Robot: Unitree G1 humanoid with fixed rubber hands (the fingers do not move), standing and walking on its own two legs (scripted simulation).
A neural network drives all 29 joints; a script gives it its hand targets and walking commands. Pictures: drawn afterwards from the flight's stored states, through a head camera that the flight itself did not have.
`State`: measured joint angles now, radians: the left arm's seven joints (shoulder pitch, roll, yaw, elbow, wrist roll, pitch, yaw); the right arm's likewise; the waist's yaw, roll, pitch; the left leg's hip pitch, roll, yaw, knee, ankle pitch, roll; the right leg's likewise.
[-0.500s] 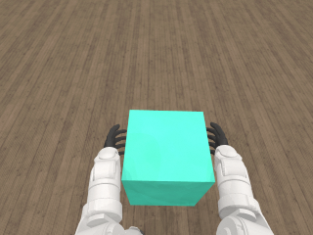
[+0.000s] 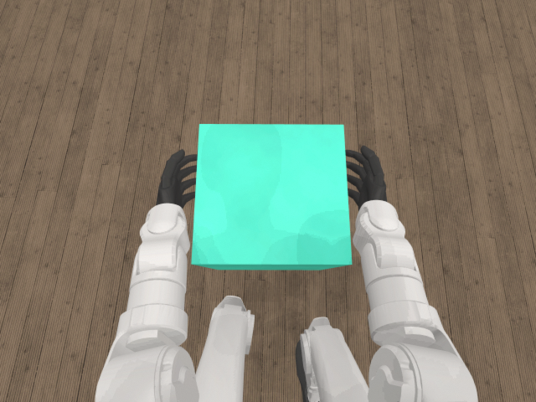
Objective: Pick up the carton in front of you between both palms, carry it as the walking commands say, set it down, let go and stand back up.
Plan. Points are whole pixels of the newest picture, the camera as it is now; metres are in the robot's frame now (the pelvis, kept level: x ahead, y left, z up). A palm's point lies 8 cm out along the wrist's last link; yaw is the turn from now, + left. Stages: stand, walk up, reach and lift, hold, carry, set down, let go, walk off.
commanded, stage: set down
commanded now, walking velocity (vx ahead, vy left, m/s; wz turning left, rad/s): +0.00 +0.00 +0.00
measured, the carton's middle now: (270, 209) +0.42 +0.05 -0.15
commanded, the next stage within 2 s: none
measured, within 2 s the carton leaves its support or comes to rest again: rests again in 1.90 s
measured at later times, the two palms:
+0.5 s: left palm (184, 212) +0.42 +0.22 -0.24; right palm (333, 206) +0.45 -0.08 -0.22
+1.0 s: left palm (191, 219) +0.43 +0.23 -0.38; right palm (314, 211) +0.48 -0.06 -0.37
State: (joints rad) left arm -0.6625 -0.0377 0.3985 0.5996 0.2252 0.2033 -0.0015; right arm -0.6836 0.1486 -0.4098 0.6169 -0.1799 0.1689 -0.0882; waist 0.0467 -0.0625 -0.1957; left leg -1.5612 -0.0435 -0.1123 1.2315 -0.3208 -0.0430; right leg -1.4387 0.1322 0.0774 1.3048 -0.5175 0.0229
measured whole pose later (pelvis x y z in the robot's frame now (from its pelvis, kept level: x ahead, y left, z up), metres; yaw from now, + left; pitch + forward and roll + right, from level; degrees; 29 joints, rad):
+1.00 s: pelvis -0.05 +0.00 -0.22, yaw -6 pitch +43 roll -3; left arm -1.18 0.19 0.43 0.83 0.12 0.22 0.03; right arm -1.31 -0.07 -0.30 0.95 -0.08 0.18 -0.19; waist 0.14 -0.09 0.12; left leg -2.31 -0.05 -0.12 1.98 -0.42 -0.08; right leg -2.20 0.27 0.05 2.07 -0.64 0.10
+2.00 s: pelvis -0.05 +0.00 -0.25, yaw -6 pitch +40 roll +0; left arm -1.29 0.25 0.48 1.08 0.14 0.10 -0.06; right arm -1.41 -0.16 -0.23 1.14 -0.07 0.10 -0.11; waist 0.15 -0.10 0.23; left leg -2.33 0.02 -0.07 2.08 -0.44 -0.06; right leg -2.25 0.21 0.02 2.18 -0.63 0.05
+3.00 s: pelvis -0.03 +0.02 -0.13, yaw -4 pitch +46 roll -3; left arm -1.00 0.30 0.35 0.80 -0.08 0.12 -0.02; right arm -1.11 -0.21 -0.16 0.81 0.02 0.17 -0.13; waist 0.12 -0.05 -0.03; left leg -2.10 -0.01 -0.04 1.70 -0.40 -0.01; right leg -1.98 0.09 0.03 1.78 -0.60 0.04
